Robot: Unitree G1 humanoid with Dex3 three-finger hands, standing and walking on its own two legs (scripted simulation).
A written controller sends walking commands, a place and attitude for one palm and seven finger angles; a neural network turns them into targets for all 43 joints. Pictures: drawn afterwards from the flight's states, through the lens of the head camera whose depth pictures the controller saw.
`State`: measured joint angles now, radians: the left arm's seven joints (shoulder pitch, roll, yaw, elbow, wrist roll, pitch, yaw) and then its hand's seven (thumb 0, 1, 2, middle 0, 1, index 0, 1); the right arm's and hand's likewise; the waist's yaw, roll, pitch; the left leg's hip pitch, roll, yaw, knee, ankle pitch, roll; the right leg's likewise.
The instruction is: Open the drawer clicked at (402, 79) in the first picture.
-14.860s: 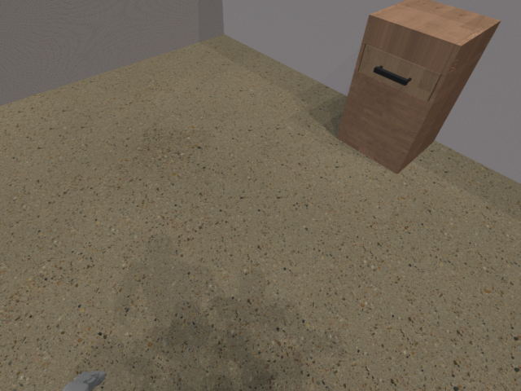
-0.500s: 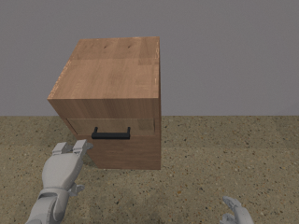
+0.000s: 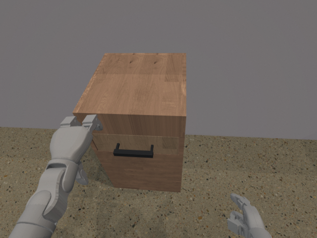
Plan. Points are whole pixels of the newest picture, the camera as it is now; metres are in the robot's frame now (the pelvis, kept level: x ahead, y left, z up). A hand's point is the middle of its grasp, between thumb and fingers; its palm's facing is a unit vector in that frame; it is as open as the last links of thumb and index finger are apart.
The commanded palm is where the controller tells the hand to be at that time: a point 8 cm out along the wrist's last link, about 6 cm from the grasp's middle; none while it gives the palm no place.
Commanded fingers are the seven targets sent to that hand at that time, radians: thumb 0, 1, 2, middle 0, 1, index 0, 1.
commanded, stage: raise the hand with hooked fingers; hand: left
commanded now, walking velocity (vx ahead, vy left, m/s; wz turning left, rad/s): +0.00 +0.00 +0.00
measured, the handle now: (134, 149) +0.50 +0.19 -0.24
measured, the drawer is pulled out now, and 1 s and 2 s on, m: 0.00 0.00 0.00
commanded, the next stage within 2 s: move the hooked fingers above the handle in 0.48 s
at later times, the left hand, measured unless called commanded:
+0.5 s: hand (80, 146) +0.30 +0.24 +0.08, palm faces +0.07 -0.09 -0.99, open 13.8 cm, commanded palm +0.27 +0.24 +0.13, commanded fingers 0.00 -0.50 0.30 -0.30 -1.20 -0.30 -1.20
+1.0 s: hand (97, 152) +0.33 +0.23 +0.01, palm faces -0.04 -0.06 -1.00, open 13.9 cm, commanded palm +0.32 +0.23 +0.06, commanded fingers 0.00 -0.50 0.30 -0.30 -1.20 -0.30 -1.20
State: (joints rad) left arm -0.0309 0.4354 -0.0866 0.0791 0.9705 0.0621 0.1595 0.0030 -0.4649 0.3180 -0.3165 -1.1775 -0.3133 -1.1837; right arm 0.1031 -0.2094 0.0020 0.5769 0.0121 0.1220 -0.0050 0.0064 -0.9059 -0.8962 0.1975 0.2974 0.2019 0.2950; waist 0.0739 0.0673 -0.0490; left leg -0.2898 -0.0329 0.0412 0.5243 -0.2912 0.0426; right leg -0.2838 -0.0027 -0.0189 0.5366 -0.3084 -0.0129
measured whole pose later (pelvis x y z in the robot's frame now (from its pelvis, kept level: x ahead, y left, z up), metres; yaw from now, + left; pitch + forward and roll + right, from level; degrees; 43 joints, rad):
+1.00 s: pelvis -0.01 -0.02 -0.01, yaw +0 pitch +10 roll +0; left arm -0.27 0.44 -0.05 0.49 1.02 -0.10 0.26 0.00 -0.49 0.31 -0.32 -1.20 -0.31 -1.20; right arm 0.17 -0.24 -0.05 0.63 0.01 0.11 -0.02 0.00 -0.91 -0.90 0.20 0.30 0.20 0.29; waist 0.03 0.04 -0.07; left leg -0.50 -0.01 0.02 0.63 -0.31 0.02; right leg -0.49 0.02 -0.04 0.63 -0.32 -0.04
